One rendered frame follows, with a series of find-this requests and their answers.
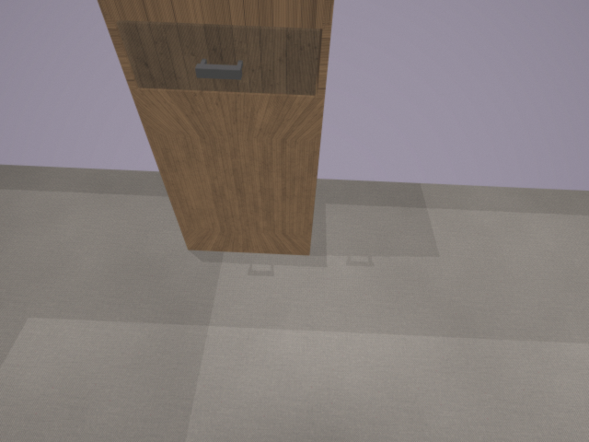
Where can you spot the handle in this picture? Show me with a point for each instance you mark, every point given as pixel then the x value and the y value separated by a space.
pixel 219 71

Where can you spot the drawer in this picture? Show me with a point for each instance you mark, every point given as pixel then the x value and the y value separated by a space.
pixel 276 60

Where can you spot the cabinet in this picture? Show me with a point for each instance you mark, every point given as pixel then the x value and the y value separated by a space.
pixel 240 169

